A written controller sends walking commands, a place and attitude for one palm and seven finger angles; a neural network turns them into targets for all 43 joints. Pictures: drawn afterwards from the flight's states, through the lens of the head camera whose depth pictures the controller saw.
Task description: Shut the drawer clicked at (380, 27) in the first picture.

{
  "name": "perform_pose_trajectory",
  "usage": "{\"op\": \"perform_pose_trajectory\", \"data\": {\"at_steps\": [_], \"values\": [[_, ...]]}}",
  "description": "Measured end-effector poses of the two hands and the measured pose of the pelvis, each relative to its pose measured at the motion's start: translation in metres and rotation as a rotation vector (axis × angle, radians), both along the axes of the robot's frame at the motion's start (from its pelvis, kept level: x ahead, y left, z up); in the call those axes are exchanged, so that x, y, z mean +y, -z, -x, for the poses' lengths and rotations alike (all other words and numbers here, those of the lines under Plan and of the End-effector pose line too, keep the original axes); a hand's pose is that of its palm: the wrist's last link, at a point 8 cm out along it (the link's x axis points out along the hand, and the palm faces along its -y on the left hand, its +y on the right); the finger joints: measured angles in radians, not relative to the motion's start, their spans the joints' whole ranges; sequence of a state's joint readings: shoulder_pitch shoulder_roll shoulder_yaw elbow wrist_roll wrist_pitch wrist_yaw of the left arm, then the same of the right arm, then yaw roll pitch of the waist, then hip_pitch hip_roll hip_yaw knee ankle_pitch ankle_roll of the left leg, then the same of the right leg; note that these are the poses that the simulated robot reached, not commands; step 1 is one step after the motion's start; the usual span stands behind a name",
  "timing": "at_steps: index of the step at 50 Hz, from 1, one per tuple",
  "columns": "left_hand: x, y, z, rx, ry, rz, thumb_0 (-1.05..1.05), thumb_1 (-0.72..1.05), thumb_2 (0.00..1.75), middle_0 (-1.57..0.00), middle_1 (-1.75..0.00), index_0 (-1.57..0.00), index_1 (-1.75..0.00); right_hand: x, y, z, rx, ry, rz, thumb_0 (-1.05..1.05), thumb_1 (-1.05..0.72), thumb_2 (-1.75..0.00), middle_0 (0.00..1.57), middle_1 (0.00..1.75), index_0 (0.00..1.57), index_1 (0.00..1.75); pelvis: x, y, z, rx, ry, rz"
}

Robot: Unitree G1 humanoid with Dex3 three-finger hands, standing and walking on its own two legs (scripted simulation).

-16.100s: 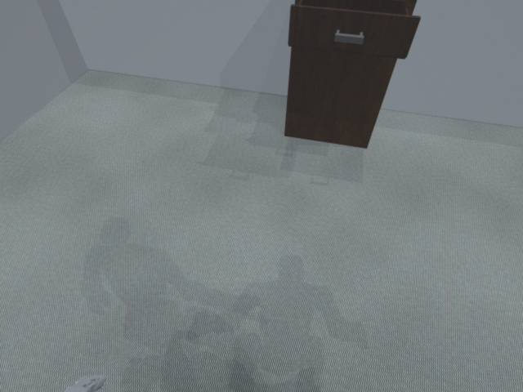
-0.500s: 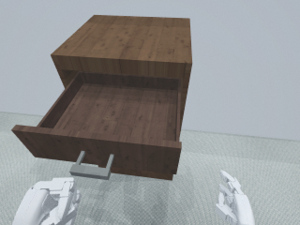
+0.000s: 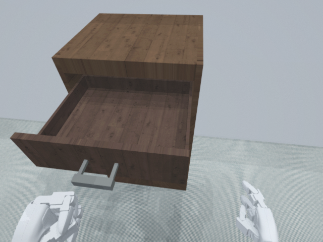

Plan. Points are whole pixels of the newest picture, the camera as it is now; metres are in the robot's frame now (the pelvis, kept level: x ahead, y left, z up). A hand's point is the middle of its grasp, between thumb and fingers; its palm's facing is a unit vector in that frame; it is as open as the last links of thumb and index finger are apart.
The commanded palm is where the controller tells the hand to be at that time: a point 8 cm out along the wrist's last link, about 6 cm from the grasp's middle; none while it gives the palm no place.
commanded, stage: bring the fist close to the handle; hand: left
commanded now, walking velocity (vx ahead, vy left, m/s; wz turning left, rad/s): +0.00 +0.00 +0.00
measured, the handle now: (96, 173) +0.27 +0.21 +0.03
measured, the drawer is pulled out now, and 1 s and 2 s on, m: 0.30 0.30 0.27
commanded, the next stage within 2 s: push the drawer shut in 1.24 s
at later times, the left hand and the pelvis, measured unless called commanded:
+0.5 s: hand (92, 218) +0.16 +0.16 +0.06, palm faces -0.02 -1.00 -0.06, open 3.3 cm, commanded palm +0.12 +0.22 +0.06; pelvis -0.01 +0.01 -0.02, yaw +0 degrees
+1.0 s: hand (100, 212) +0.18 +0.17 +0.02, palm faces -0.04 -1.00 -0.05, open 3.3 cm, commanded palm +0.15 +0.22 +0.03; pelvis -0.01 +0.02 -0.04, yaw +0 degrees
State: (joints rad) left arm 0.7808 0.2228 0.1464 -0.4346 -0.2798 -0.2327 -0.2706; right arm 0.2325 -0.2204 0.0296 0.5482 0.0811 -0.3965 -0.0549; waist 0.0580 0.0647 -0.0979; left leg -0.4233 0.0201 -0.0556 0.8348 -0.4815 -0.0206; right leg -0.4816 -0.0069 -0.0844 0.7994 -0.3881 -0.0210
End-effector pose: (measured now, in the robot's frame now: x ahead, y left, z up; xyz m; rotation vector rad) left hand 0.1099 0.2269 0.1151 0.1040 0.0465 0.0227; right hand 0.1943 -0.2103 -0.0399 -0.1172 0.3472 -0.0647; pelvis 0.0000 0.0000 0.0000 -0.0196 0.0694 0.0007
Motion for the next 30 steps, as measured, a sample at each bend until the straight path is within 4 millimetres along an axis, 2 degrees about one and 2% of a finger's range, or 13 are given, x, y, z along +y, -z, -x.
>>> {"op": "perform_pose_trajectory", "data": {"at_steps": [6,14,30], "values": [[-0.006,0.013,-0.004,0.015,0.015,0.017,0.02,0.9,0.9,-1.4,-1.6,-1.4,-1.6,-0.001,0.006,0.004,0.028,0.001,0.013,0.01,-0.9,-0.9,0.2,0.3,0.2,0.3,0.002,0.003,0.002,0.018,0.001,-0.003],[-0.005,0.027,-0.011,0.014,0.014,0.025,0.02,0.9,0.9,-1.4,-1.6,-1.4,-1.6,-0.001,0.019,0.013,0.092,0.013,0.027,0.01,-0.9,-0.9,0.2,0.3,0.2,0.3,0.007,0.009,0.005,0.045,-0.001,-0.001],[-0.009,0.059,-0.033,0.025,0.041,0.048,0.02,0.9,0.9,-1.4,-1.6,-1.4,-1.6,0.001,0.046,0.031,0.211,0.036,0.046,0.01,-0.9,-0.9,0.2,0.3,0.2,0.3,0.015,0.025,0.01,0.114,0.003,0.001]]}}
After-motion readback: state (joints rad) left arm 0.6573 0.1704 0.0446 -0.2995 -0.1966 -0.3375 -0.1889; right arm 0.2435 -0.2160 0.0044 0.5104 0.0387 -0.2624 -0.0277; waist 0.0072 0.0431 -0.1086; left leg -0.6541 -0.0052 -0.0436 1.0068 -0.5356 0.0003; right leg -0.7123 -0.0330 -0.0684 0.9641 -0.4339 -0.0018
